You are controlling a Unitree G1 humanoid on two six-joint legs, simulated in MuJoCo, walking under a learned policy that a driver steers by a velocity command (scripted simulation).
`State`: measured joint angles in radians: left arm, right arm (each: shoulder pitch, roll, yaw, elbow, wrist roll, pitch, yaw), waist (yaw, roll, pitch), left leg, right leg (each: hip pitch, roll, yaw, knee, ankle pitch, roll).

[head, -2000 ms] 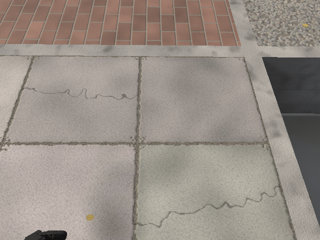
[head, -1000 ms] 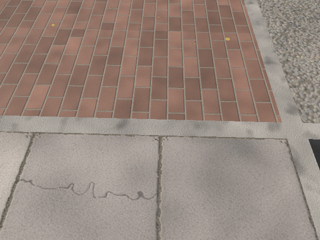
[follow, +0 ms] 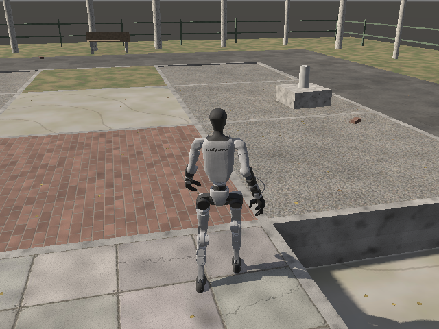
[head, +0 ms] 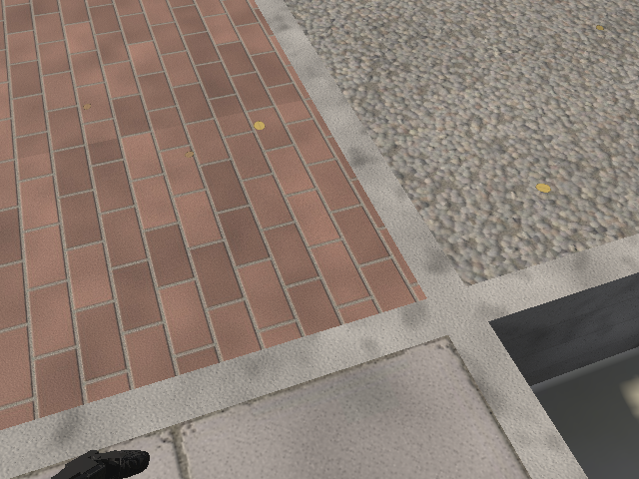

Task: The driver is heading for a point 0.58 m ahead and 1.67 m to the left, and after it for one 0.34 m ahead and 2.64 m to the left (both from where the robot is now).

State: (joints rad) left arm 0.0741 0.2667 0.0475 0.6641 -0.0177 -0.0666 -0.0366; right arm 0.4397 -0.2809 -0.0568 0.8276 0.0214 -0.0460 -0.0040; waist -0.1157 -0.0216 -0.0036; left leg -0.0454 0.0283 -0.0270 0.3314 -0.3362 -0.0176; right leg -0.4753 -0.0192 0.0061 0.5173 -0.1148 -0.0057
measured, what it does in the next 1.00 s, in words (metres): walks ahead, turning left: right foot, then left foot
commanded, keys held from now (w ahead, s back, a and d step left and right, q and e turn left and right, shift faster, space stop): q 1.00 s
